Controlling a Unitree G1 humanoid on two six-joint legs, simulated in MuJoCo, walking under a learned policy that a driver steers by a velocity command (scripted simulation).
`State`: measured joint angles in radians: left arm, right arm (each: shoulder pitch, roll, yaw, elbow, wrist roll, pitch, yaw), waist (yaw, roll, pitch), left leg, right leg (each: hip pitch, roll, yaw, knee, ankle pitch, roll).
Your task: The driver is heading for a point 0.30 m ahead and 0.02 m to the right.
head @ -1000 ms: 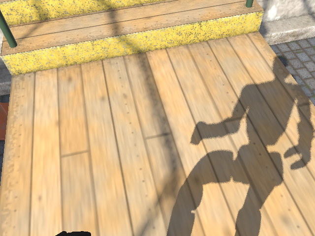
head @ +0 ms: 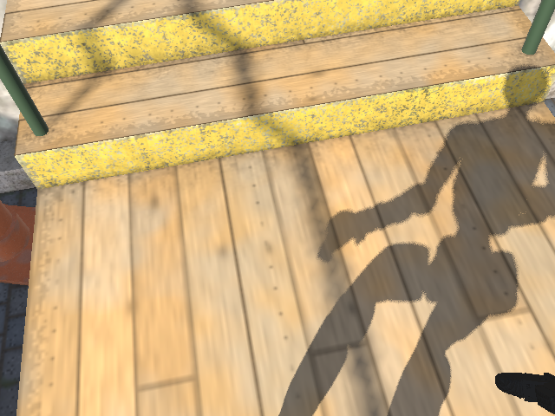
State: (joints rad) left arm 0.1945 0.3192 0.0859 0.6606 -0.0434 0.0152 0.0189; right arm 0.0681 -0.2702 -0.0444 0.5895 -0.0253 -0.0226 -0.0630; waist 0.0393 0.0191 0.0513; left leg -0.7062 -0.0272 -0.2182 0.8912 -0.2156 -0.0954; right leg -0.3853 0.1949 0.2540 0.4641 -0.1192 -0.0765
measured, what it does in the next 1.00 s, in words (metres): steps on the spot, turning right: left foot, then right foot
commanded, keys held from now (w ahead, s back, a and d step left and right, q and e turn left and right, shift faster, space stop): e+shift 0.26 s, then w+e+shift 0.02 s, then shift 0.72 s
